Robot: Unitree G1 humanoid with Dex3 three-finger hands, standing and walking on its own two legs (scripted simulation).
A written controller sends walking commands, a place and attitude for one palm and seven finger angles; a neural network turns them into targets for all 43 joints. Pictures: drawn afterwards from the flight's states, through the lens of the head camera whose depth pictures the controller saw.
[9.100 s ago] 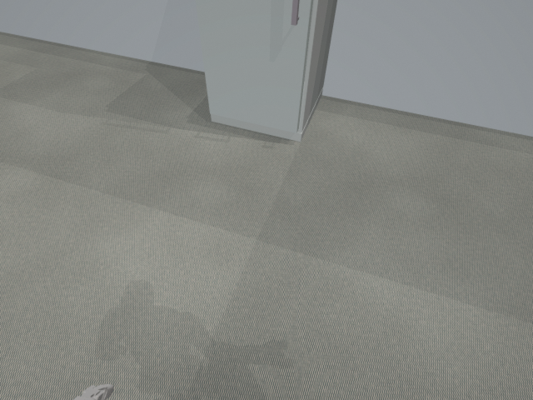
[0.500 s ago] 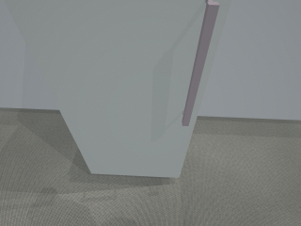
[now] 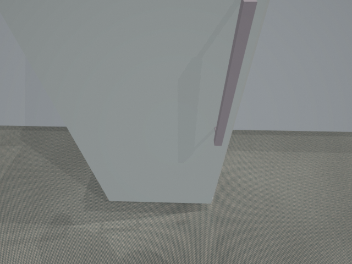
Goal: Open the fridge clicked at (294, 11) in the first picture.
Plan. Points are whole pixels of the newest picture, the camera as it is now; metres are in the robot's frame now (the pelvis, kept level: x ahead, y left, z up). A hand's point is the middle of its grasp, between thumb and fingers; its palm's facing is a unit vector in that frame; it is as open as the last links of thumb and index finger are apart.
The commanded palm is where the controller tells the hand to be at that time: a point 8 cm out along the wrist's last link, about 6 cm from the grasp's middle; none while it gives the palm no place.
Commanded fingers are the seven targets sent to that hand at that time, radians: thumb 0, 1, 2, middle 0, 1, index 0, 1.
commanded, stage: look again from close up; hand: right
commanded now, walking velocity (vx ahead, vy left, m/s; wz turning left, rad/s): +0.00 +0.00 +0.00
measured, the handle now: (227, 86) +0.51 -0.11 +0.14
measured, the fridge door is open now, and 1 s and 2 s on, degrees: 0 0 0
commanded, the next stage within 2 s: raise the hand to about handle height in 0.56 s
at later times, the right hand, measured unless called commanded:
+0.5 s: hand out of the picture +0.04 -0.19 -0.17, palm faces -0.01 +0.97 -0.25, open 7.3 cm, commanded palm none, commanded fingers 0.00 -0.90 -0.90 0.20 0.30 0.20 0.30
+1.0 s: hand (261, 244) +0.19 -0.17 -0.03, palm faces +0.00 +1.00 -0.05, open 8.1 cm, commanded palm +0.13 -0.24 -0.04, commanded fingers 0.00 -0.48 -0.72 0.23 0.57 0.23 0.57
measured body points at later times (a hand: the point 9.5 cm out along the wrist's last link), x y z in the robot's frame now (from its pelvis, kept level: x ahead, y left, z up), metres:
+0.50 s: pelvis +0.01 +0.02 +0.00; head +0.02 +0.01 +0.45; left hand +0.06 +0.27 -0.14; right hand +0.04 -0.24 -0.15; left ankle -0.03 +0.15 -0.74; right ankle +0.04 -0.10 -0.74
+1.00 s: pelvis -0.02 +0.04 -0.05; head +0.01 +0.04 +0.40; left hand +0.18 +0.29 -0.11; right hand +0.18 -0.22 -0.03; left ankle -0.03 +0.16 -0.74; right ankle +0.04 -0.10 -0.74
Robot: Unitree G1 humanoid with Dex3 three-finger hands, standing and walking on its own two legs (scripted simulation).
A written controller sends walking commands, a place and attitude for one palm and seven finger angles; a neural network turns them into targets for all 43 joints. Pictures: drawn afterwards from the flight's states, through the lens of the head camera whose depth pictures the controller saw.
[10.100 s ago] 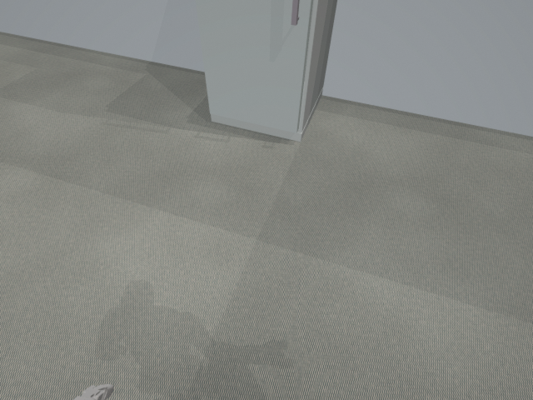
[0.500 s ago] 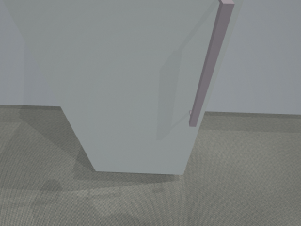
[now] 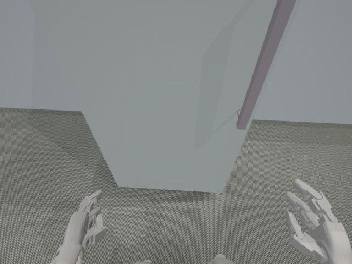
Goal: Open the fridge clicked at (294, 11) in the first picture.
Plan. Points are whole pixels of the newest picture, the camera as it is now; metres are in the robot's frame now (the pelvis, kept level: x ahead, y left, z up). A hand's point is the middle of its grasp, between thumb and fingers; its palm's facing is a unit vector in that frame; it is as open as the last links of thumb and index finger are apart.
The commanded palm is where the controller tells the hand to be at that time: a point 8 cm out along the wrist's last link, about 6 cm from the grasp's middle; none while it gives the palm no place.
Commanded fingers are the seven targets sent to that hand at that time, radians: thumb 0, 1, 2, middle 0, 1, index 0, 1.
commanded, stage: raise the hand to about handle height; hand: right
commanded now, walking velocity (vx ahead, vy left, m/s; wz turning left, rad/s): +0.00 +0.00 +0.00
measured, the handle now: (260, 61) +0.53 -0.15 +0.20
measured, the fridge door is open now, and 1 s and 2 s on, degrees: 0 0 0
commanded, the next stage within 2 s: move the hooked fingers beside the handle in 1.76 s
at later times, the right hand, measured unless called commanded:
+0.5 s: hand (330, 222) +0.22 -0.27 +0.06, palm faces +0.08 +1.00 -0.05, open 11.0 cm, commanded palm +0.19 -0.31 +0.06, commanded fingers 0.00 0.10 -0.47 0.27 0.94 0.27 0.94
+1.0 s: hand out of the picture +0.24 -0.30 +0.09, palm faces +0.03 +1.00 -0.05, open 13.7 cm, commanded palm +0.22 -0.35 +0.10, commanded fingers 0.00 0.50 -0.30 0.30 1.20 0.30 1.20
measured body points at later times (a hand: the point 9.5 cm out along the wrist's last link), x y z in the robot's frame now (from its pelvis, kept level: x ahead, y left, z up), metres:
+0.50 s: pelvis +0.00 -0.02 -0.01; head +0.03 -0.03 +0.44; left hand +0.15 +0.22 -0.09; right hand +0.21 -0.32 +0.06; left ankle -0.01 +0.11 -0.68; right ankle +0.06 -0.14 -0.68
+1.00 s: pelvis +0.00 -0.04 +0.01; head +0.02 -0.05 +0.46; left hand +0.18 +0.19 -0.05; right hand +0.24 -0.35 +0.09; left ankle -0.01 +0.11 -0.68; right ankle +0.06 -0.14 -0.68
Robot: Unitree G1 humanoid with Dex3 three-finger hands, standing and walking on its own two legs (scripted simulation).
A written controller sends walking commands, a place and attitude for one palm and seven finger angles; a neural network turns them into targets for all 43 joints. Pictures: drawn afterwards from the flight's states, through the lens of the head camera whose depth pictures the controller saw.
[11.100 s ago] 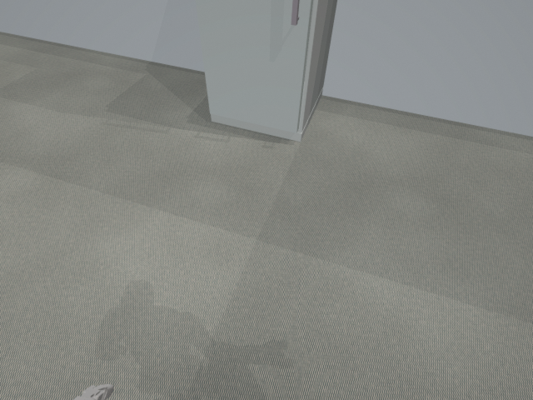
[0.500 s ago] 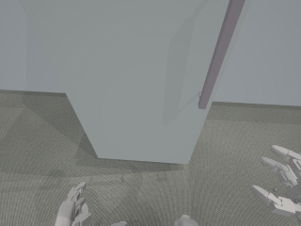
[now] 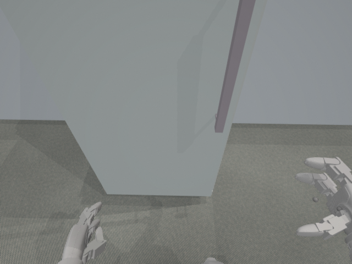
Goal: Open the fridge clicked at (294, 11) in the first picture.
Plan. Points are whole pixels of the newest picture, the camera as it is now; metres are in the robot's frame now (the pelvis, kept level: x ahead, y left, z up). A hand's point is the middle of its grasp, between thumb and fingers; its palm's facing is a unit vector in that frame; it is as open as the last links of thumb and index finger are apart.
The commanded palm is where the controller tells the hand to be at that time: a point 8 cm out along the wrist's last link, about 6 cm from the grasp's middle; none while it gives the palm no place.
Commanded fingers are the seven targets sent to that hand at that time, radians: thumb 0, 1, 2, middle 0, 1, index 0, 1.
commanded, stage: raise the hand to about handle height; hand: right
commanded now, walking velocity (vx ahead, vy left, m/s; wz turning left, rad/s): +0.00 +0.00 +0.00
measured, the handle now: (229, 67) +0.53 -0.11 +0.19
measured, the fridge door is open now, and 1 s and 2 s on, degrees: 0 0 0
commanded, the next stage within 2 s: move the hooked fingers beside the handle in 0.76 s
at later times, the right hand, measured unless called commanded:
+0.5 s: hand (310, 177) +0.28 -0.25 +0.10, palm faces +0.02 +1.00 -0.02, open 13.9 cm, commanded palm +0.25 -0.30 +0.11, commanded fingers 0.00 0.50 -0.30 0.30 1.20 0.30 1.20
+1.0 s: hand (304, 174) +0.29 -0.24 +0.10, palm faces +0.01 +1.00 -0.01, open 13.9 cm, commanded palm +0.27 -0.29 +0.11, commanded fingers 0.00 0.50 -0.30 0.30 1.20 0.30 1.20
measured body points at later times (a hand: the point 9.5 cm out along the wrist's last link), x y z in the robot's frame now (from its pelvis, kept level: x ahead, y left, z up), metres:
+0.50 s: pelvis +0.01 +0.02 +0.01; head +0.03 +0.02 +0.46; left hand +0.16 +0.28 -0.06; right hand +0.27 -0.30 +0.11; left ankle -0.01 +0.15 -0.69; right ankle +0.06 -0.10 -0.69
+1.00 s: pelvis +0.01 +0.02 +0.01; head +0.03 +0.03 +0.46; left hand +0.17 +0.28 -0.06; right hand +0.28 -0.29 +0.10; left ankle -0.01 +0.15 -0.69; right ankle +0.06 -0.10 -0.69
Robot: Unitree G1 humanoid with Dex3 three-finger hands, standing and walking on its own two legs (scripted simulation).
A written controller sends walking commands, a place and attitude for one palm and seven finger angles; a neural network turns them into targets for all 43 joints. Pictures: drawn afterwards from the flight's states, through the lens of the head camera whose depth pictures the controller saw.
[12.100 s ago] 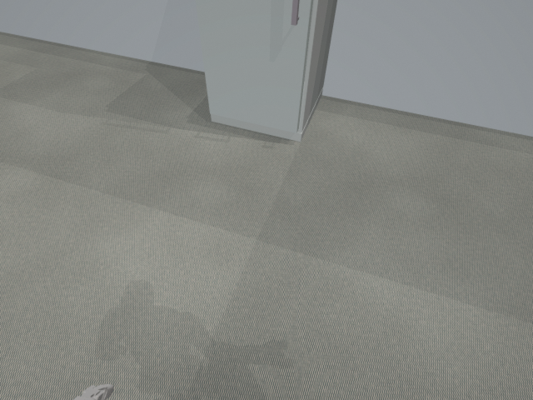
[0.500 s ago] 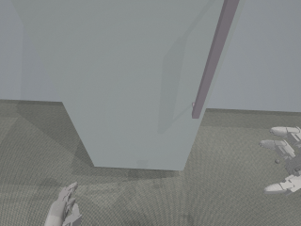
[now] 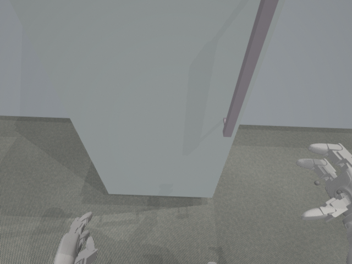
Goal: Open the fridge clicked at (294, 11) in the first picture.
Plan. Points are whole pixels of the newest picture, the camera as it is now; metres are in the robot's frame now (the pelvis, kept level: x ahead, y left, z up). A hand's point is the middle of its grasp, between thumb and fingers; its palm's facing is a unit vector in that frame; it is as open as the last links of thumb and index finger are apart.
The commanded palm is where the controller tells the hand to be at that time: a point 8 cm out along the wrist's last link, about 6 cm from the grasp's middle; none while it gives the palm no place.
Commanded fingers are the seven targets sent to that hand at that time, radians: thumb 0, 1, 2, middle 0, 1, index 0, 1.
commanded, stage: move the hooked fingers beside the handle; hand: right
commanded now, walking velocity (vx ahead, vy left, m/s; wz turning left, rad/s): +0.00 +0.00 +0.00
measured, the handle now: (242, 73) +0.52 -0.13 +0.17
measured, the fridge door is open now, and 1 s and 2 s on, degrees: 0 0 0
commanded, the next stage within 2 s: none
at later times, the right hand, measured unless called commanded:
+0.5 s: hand (288, 155) +0.34 -0.23 +0.09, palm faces -0.04 +1.00 -0.01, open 14.0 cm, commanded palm +0.32 -0.28 +0.09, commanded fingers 0.00 0.50 -0.30 0.30 1.20 0.30 1.20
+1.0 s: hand (268, 133) +0.41 -0.20 +0.09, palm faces -0.02 +1.00 +0.00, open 13.9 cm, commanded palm +0.39 -0.25 +0.09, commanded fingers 0.00 0.50 -0.30 0.30 1.20 0.30 1.20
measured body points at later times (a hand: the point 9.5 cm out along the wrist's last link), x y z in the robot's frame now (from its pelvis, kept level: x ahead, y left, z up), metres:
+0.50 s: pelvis +0.00 -0.01 +0.00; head +0.03 -0.01 +0.45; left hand +0.13 +0.24 -0.09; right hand +0.34 -0.28 +0.10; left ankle -0.02 +0.13 -0.71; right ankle +0.05 -0.13 -0.71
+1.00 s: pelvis +0.01 +0.01 -0.01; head +0.06 +0.01 +0.44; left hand +0.09 +0.28 -0.11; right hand +0.40 -0.25 +0.09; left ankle -0.02 +0.13 -0.71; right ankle +0.05 -0.13 -0.71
